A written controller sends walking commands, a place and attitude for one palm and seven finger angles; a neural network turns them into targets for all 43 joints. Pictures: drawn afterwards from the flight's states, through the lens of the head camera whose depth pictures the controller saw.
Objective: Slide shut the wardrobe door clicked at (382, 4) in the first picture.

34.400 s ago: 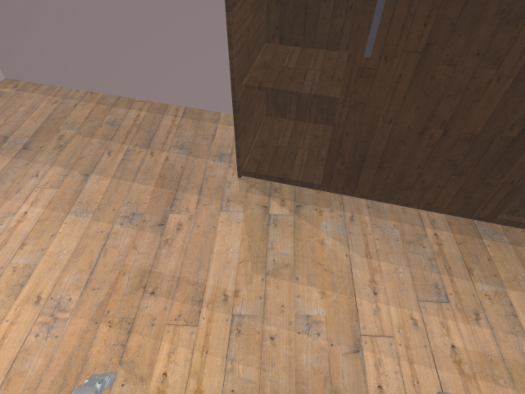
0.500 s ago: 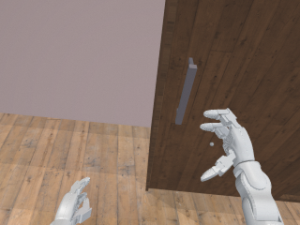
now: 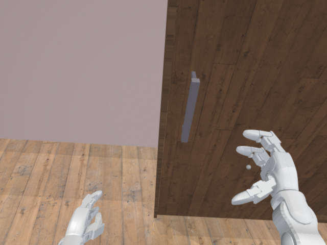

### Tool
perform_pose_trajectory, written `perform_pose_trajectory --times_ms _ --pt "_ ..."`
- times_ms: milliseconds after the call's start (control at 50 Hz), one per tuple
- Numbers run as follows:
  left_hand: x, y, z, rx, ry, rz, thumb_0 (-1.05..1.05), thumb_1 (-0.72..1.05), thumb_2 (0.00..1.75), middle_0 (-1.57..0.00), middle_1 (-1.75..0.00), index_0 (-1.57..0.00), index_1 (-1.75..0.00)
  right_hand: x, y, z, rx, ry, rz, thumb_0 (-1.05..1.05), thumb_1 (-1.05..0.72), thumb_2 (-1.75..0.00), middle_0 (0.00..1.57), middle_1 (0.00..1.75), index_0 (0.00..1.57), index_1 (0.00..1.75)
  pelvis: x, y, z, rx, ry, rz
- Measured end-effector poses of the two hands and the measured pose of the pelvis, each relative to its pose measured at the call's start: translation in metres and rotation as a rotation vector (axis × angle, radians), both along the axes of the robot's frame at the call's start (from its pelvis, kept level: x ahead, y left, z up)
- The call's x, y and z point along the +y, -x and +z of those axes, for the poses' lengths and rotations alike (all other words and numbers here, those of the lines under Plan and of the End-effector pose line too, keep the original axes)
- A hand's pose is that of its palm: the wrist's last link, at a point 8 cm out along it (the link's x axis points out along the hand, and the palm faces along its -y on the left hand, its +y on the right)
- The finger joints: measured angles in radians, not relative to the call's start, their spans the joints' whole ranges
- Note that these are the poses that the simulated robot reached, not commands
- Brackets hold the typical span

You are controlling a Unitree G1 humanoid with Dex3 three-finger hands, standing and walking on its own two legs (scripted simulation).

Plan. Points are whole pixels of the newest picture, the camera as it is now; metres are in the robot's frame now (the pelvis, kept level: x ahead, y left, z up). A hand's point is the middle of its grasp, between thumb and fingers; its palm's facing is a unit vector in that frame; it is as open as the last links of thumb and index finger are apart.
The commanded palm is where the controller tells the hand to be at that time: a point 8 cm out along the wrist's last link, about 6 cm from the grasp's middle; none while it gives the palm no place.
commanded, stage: draw the hand back to the body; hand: right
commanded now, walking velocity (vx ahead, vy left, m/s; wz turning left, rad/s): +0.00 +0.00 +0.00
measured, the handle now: (188, 109) +0.48 -0.08 +0.11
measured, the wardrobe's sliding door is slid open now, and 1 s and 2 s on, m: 0.00 0.00 0.00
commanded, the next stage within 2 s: step back with the hand held close in 1.14 s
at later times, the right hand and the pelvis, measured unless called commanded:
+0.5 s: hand (292, 178) +0.21 -0.24 +0.16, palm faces +0.37 +0.87 -0.33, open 11.5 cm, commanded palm +0.16 -0.28 +0.17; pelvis +0.00 +0.00 +0.01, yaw +0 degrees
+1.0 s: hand (321, 188) +0.19 -0.28 +0.17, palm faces +0.49 +0.80 -0.36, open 7.6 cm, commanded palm +0.13 -0.31 +0.18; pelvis +0.00 -0.01 +0.01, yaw +0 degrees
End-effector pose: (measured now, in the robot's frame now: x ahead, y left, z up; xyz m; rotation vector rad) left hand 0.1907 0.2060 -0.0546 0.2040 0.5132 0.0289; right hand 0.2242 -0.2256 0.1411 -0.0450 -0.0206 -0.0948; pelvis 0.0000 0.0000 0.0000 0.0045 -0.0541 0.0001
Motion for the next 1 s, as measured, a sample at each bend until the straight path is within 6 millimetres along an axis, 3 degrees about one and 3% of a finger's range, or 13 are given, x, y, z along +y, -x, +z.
perform_pose_trajectory --times_ms 80,180,340,460,580,820,1000 --pt "-0.003 -0.003 0.003 -0.014 -0.002 -0.012 0.02 0.90 0.90 -0.20 -0.30 -0.20 -0.30 -0.008 0.010 0.007 -0.022 0.021 -0.020 -0.01 0.52 -0.21 0.25 1.13 0.25 1.13 0.000 0.000 0.000 -0.005 -0.001 -0.004" --pt "-0.004 0.000 0.003 0.005 -0.023 -0.032 0.02 0.90 0.90 -0.20 -0.30 -0.20 -0.30 -0.022 0.025 0.025 -0.110 0.195 -0.118 -0.01 0.41 -0.26 0.25 1.07 0.24 1.07 0.001 0.000 0.004 -0.020 0.000 -0.009" --pt "0.001 0.019 -0.010 0.106 -0.038 -0.013 0.02 0.90 0.90 -0.20 -0.30 -0.21 -0.30 -0.039 0.043 0.017 -0.081 0.269 -0.211 -0.01 0.17 -0.38 0.24 0.92 0.24 0.93 -0.001 0.003 0.008 -0.032 -0.001 -0.005" --pt "0.005 0.028 -0.014 0.136 -0.044 0.012 0.02 0.90 0.90 -0.20 -0.30 -0.21 -0.30 -0.051 0.052 0.028 -0.116 0.323 -0.253 0.00 -0.04 -0.48 0.24 0.80 0.23 0.80 -0.003 0.000 0.011 -0.041 -0.002 -0.002" --pt "0.006 0.025 -0.013 0.124 -0.037 0.027 0.02 0.90 0.90 -0.20 -0.30 -0.21 -0.30 -0.062 0.057 0.041 -0.152 0.365 -0.287 0.00 -0.26 -0.59 0.23 0.67 0.23 0.68 -0.006 -0.002 0.012 -0.046 -0.003 0.003" --pt "0.004 0.013 -0.004 0.090 -0.047 0.022 0.02 0.90 0.90 -0.20 -0.30 -0.20 -0.30 -0.086 0.084 0.047 -0.141 0.419 -0.374 0.01 -0.69 -0.79 0.22 0.42 0.21 0.42 -0.008 -0.003 0.013 -0.053 -0.006 0.002" --pt "-0.003 0.011 -0.004 0.090 -0.050 -0.001 0.02 0.90 0.90 -0.20 -0.30 -0.20 -0.30 -0.086 0.083 0.042 -0.144 0.385 -0.396 0.02 -0.85 -0.88 0.21 0.32 0.20 0.33 -0.009 0.000 0.013 -0.056 -0.005 -0.006"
